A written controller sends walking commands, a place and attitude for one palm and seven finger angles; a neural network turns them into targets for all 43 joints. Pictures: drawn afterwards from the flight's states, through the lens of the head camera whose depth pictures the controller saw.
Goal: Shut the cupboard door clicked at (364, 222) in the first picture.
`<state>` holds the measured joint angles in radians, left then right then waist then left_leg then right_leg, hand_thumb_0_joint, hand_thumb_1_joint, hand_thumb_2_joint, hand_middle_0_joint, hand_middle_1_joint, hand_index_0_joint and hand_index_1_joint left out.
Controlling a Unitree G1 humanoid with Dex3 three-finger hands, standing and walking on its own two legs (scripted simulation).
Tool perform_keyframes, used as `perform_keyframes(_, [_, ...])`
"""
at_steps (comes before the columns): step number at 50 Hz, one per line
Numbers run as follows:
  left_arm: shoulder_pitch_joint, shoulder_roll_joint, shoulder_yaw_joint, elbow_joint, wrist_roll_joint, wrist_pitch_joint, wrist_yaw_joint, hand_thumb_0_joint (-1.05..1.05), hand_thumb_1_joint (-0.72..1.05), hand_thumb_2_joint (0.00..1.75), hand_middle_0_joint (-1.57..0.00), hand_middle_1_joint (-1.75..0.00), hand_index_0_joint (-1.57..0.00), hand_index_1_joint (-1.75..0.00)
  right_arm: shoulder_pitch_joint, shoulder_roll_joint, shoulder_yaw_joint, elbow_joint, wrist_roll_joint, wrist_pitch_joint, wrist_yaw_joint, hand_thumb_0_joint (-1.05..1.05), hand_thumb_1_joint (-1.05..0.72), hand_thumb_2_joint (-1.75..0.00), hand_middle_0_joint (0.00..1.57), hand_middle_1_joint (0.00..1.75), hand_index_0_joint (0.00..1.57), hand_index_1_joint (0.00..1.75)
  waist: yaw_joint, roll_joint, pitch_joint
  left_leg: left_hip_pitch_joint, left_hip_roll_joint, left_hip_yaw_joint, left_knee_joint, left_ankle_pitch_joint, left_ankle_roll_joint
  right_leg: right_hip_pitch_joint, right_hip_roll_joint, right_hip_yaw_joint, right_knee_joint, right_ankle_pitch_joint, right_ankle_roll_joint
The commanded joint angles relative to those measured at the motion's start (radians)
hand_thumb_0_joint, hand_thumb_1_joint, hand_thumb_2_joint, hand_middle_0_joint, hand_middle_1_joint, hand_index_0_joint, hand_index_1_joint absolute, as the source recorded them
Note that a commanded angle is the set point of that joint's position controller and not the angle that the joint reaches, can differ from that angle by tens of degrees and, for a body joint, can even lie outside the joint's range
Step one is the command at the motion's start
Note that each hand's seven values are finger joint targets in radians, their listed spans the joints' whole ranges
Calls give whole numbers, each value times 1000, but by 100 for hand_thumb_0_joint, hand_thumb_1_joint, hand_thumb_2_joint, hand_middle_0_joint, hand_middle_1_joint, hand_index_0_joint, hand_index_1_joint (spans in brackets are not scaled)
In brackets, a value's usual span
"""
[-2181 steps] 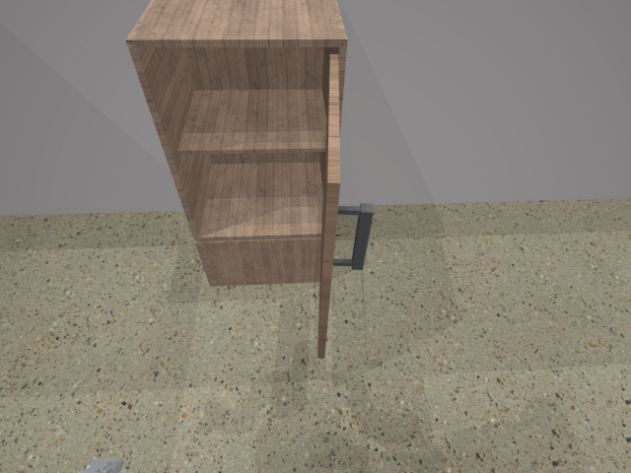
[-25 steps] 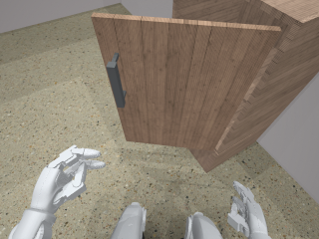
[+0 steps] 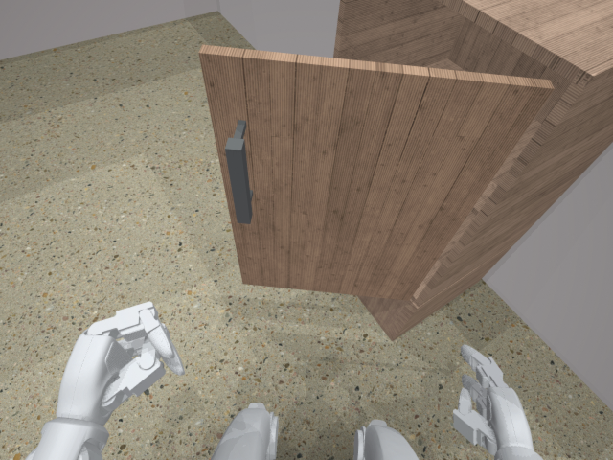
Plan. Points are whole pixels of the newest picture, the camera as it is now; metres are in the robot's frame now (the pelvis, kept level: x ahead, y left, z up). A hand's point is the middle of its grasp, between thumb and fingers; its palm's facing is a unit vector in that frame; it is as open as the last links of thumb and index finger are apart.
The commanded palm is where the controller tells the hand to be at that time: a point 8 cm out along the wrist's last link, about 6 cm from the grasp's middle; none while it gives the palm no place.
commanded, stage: raise the hand and make a fist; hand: left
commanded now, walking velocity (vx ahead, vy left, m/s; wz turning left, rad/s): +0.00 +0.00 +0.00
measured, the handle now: (243, 175) +0.49 +0.14 +0.06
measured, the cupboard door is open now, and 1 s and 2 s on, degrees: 52 52 52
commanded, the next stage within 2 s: bring the fist close to the handle in 0.74 s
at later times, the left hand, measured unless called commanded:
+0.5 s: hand (166, 348) +0.23 +0.18 +0.06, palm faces -0.04 -1.00 -0.04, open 3.1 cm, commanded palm +0.21 +0.23 +0.06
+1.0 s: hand (192, 344) +0.24 +0.15 +0.06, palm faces -0.05 -1.00 -0.04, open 3.1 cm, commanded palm +0.23 +0.21 +0.06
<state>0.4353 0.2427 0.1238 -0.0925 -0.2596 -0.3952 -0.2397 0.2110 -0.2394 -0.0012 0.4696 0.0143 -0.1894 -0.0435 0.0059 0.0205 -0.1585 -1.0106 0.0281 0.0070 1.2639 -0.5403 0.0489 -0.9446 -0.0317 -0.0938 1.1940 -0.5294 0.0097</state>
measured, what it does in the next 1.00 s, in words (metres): stands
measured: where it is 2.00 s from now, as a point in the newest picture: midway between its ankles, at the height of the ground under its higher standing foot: outside the picture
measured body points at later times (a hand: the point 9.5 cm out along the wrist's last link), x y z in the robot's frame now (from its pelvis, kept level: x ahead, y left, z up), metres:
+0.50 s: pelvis +0.01 -0.01 +0.01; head +0.07 +0.00 +0.45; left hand +0.22 +0.23 +0.07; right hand +0.18 -0.25 -0.07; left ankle +0.04 +0.08 -0.63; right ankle +0.03 -0.14 -0.63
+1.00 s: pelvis +0.00 -0.02 +0.00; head +0.07 -0.02 +0.45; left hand +0.23 +0.21 +0.06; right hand +0.19 -0.26 -0.07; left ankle +0.04 +0.08 -0.63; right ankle +0.03 -0.14 -0.63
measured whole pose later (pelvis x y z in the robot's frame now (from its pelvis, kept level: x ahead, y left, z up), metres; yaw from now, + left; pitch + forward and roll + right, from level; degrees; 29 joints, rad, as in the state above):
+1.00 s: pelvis +0.00 -0.02 +0.00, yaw +0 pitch +16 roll -3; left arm 0.33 0.24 0.11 -0.01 -0.27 -0.40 -0.26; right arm 0.24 -0.25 0.02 0.48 0.02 -0.15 -0.05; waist 0.01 0.05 -0.16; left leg -0.99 0.04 -0.01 1.25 -0.54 0.01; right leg -0.94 -0.02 -0.11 1.21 -0.55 -0.02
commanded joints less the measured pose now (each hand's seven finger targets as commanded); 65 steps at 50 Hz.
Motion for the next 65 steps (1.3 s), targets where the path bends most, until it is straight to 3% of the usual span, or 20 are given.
perform_keyframes(1, [-22,85,58,-212,-12,-55,1,0,90,90,-128,-148,-128,-148,-1,-138,-51,-152,2,-37,0,0,-90,-90,20,30,20,30,-2,88,-214,255,-10,-112,-277,203,-54,84,63,-3,-128,144,-48])
perform_keyframes(4, [-39,102,76,-200,-17,-52,-4,0,90,90,-130,-150,-130,-150,5,-139,-49,-152,-1,-29,1,0,-90,-90,20,30,20,30,-8,63,-211,247,-10,-110,-265,230,-53,94,67,-2,-130,166,-48])
perform_keyframes(7, [-58,93,63,-201,-16,-48,-12,0,90,90,-130,-150,-130,-150,3,-137,-42,-158,1,-23,4,0,-90,-90,20,30,20,30,-9,88,-195,251,-11,-108,-272,215,-57,93,66,-3,-135,157,-49])
perform_keyframes(9, [-66,116,87,-187,-21,-43,-15,0,90,90,-130,-150,-130,-150,0,-140,-41,-157,0,-21,1,0,-90,-90,20,30,20,30,-5,76,-195,233,-14,-101,-264,213,-51,106,68,4,-142,160,-51])
perform_keyframes(13, [-78,112,92,-174,-36,-43,-30,0,90,90,-130,-150,-130,-150,4,-140,-40,-159,5,-20,0,0,-90,-90,20,30,20,30,-5,53,-211,226,-18,-92,-261,206,-49,128,66,8,-153,157,-49])
perform_keyframes(16, [-95,118,92,-190,-41,-48,-33,0,90,90,-130,-150,-130,-150,4,-139,-39,-153,6,-26,-2,0,-90,-90,20,30,20,30,-4,73,-228,237,-19,-84,-256,220,-47,138,63,15,-157,167,-49])
perform_keyframes(24, [-74,126,112,-137,-51,-49,-27,0,90,90,-130,-150,-130,-150,4,-139,-44,-147,8,-25,-4,0,-90,-90,20,30,20,30,1,16,-201,184,-27,-65,-246,208,-38,174,60,36,-177,157,-47])
perform_keyframes(32, [-89,122,97,-151,-47,-80,-21,0,90,90,-130,-150,-130,-150,-2,-137,-45,-150,10,-23,-7,0,-90,-90,20,30,20,30,-1,36,-196,165,-29,-48,-232,167,-32,169,51,65,-193,103,-44])
perform_keyframes(42, [-93,116,89,-136,-48,-73,-25,0,90,90,-130,-150,-130,-150,-1,-131,-42,-151,13,-13,-9,0,-90,-90,20,30,20,30,-8,12,-194,144,-30,-42,-216,161,-27,182,49,83,-204,93,-40])
perform_keyframes(47, [-217,99,46,-129,-33,-78,-18,0,90,90,-130,-150,-130,-150,9,-139,-36,-134,10,-23,-14,0,-90,-90,20,30,20,30,-34,22,-197,151,-25,-48,-197,157,-24,139,50,77,-190,103,-39])
perform_keyframes(50, [-259,115,60,-94,-26,-64,-9,0,90,90,-130,-150,-130,-150,12,-144,-37,-126,9,-22,-13,0,-90,-90,20,30,20,30,-26,3,-224,147,-25,-47,-195,168,-23,158,49,83,-186,118,-39])
perform_keyframes(52, [-293,90,26,-92,-14,-48,-2,0,90,90,-130,-150,-130,-150,10,-140,-33,-131,11,-18,-10,0,-90,-90,20,30,20,30,-27,27,-228,162,-27,-44,-205,174,-22,161,47,79,-188,132,-38])
perform_keyframes(56, [-330,117,66,-46,-3,-18,27,0,90,90,-130,-150,-130,-150,17,-140,-35,-122,11,-3,-6,0,-90,-90,20,30,20,30,-15,-2,-255,172,-26,-40,-218,216,-24,208,45,76,-189,190,-36])
perform_keyframes(57, [-331,97,51,-46,-2,-16,32,0,90,90,-130,-150,-130,-150,14,-138,-33,-127,11,1,-2,0,-90,-90,20,30,20,30,-10,11,-255,181,-28,-39,-229,219,-24,209,45,71,-190,196,-37])
perform_keyframes(64, [-475,92,34,50,24,-35,64,0,90,90,-130,-150,-130,-150,19,-144,-34,-97,7,18,4,0,-90,-90,20,30,20,30,-35,-19,-227,182,-25,-39,-237,197,-23,194,43,75,-209,173,-36])
perform_keyframes(65, [-504,68,11,54,28,-41,65,0,90,90,-130,-150,-130,-150,13,-140,-34,-95,7,18,7,0,-90,-90,20,30,20,30,-34,11,-231,194,-27,-38,-242,197,-24,187,40,73,-206,177,-38])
